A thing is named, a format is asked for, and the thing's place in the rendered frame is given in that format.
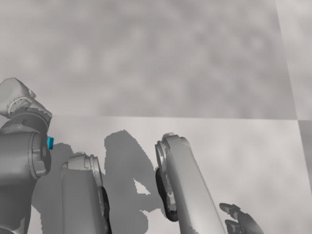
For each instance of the right robot hand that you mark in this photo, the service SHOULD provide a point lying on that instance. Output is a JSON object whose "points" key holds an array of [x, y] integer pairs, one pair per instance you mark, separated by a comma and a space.
{"points": [[246, 224]]}

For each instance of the left robot arm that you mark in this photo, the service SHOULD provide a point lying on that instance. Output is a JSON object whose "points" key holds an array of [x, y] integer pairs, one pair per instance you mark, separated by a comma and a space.
{"points": [[24, 158]]}

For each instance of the left robot hand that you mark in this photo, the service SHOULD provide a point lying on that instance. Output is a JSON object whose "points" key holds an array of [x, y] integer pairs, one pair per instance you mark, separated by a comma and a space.
{"points": [[10, 89]]}

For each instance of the cube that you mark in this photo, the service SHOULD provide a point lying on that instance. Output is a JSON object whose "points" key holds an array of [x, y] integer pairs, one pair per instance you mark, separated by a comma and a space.
{"points": [[50, 142]]}

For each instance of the right robot foot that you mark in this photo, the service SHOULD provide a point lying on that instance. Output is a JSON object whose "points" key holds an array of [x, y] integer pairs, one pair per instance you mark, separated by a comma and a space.
{"points": [[171, 215]]}

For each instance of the left robot foot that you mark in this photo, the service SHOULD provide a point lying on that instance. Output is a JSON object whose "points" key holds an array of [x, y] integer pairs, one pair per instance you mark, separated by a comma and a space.
{"points": [[106, 211]]}

